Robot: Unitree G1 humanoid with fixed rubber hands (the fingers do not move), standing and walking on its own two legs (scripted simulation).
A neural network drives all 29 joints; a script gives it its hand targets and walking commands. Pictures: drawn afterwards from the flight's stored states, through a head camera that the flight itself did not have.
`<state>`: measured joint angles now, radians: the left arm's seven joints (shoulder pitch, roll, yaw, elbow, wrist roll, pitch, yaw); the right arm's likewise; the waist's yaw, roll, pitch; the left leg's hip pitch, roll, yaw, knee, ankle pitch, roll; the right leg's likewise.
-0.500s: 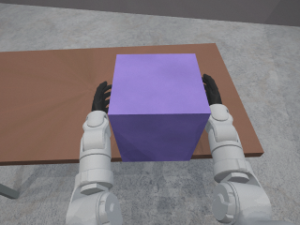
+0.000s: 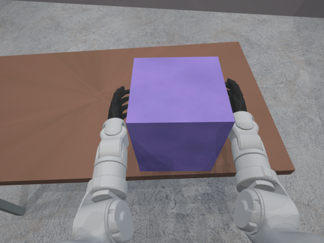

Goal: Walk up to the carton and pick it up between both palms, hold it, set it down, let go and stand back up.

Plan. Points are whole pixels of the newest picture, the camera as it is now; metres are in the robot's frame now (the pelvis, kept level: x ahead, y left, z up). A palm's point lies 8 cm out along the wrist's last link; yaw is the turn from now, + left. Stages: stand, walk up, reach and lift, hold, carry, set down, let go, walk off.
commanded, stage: set down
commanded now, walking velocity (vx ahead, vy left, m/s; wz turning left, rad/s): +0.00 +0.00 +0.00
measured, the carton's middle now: (175, 118) +0.42 -0.05 +0.04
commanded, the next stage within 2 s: none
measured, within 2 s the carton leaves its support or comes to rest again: rests again in 0.96 s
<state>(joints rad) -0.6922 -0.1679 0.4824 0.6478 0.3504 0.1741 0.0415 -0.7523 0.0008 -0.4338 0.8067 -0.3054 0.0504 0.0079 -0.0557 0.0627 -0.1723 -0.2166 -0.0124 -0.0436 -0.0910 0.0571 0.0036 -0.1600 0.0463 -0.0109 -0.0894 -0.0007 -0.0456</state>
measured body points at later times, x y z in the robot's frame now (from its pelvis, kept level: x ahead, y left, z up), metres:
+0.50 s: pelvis +0.01 +0.00 +0.00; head +0.08 -0.02 +0.44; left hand +0.45 +0.09 +0.05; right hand +0.44 -0.21 +0.06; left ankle -0.02 +0.12 -0.75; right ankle -0.06 -0.08 -0.75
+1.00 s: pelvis +0.00 +0.00 -0.01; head +0.10 -0.02 +0.43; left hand +0.45 +0.10 +0.01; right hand +0.44 -0.20 +0.02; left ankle -0.02 +0.12 -0.75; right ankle -0.06 -0.08 -0.75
